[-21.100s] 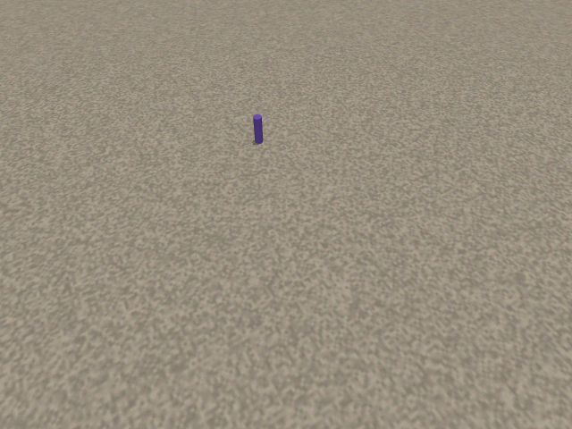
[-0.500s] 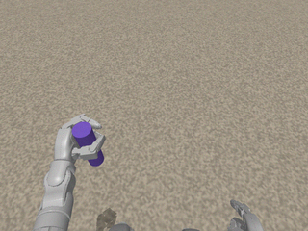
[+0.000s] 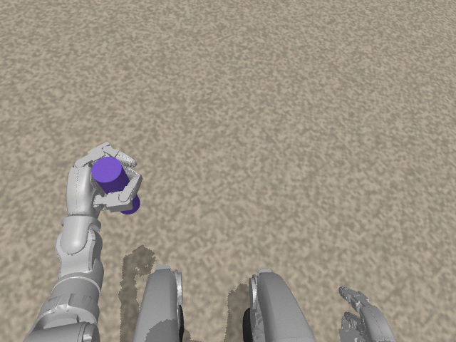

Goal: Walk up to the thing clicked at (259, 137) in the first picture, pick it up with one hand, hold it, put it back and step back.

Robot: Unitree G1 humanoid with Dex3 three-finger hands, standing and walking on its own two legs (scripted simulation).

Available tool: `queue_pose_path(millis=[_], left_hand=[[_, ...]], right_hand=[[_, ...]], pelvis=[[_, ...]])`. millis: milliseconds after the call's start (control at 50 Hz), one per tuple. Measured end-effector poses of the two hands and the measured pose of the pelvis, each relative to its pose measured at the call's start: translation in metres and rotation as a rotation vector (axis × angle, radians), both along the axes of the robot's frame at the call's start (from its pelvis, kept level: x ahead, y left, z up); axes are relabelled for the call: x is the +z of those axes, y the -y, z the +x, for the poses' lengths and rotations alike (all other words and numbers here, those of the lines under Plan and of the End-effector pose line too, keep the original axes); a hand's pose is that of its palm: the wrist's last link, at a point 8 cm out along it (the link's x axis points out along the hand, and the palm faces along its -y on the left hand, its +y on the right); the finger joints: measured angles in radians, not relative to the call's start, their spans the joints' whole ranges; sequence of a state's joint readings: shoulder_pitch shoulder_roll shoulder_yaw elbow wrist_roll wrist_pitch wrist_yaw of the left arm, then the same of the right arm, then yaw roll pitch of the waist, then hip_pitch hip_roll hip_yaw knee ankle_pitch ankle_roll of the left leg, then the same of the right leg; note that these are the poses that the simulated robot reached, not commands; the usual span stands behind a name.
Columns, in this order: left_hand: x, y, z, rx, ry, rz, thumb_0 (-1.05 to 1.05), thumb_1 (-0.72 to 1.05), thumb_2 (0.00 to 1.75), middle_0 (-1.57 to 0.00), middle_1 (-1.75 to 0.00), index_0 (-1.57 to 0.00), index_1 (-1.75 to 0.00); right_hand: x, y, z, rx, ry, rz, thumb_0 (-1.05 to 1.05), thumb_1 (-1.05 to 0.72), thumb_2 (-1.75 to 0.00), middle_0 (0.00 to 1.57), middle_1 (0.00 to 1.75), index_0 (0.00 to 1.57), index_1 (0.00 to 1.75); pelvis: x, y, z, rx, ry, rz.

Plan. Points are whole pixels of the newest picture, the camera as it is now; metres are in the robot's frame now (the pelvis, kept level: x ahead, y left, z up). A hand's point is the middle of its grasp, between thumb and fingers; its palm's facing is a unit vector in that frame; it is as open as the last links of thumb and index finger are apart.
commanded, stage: crouch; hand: left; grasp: from the side
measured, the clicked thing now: (119, 189) +0.38 +0.19 -0.04
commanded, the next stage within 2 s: lower in 1.26 s
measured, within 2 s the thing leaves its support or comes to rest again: neither
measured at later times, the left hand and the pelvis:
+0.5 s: hand (141, 207) +0.41 +0.19 -0.24, palm faces +0.07 -1.00 -0.02, open 5.9 cm; pelvis -0.04 -0.01 -0.20, yaw -4 degrees
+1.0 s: hand (145, 209) +0.44 +0.20 -0.34, palm faces +0.06 -1.00 -0.02, open 5.9 cm; pelvis -0.05 -0.01 -0.29, yaw -8 degrees
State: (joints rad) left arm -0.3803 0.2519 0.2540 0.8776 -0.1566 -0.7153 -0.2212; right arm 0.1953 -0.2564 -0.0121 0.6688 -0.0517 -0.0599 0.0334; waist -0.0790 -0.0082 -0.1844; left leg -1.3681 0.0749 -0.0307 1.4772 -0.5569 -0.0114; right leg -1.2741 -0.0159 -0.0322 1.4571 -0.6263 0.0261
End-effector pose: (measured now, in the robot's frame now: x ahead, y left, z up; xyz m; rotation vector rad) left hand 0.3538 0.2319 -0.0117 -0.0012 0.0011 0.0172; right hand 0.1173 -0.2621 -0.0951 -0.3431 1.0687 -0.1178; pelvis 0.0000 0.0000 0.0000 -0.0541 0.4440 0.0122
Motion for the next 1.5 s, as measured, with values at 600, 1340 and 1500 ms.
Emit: queue_pose_path(millis=[600, 1340, 1500], left_hand=[[-0.256, -0.011, 0.037, 0.056, -0.013, 0.013, 0.05, 0.13, 1.08, -0.97, -1.09, -0.97, -1.08], [-0.368, -0.02, 0.063, 0.033, -0.043, 0.023, 0.04, 0.12, 1.08, -0.97, -1.09, -0.97, -1.08], [-0.385, -0.018, 0.065, 0.024, -0.062, 0.03, 0.04, 0.12, 1.08, -0.97, -1.09, -0.97, -1.08]], right_hand=[[-0.244, 0.016, -0.078, 0.035, -0.243, -0.012, 0.0, -0.91, -0.91, 0.2, 0.3, 0.21, 0.3], [-0.287, 0.023, -0.082, 0.15, -0.345, -0.142, 0.0, -0.9, -0.9, 0.2, 0.3, 0.21, 0.3], [-0.285, 0.02, -0.075, 0.19, -0.35, -0.161, 0.0, -0.91, -0.9, 0.2, 0.3, 0.21, 0.3]], pelvis=[[-0.231, 0.01, -0.051, -0.062, -0.095, -0.017], [-0.304, 0.004, -0.046, -0.127, 0.012, -0.101], [-0.307, 0.003, -0.046, -0.136, 0.029, -0.119]])
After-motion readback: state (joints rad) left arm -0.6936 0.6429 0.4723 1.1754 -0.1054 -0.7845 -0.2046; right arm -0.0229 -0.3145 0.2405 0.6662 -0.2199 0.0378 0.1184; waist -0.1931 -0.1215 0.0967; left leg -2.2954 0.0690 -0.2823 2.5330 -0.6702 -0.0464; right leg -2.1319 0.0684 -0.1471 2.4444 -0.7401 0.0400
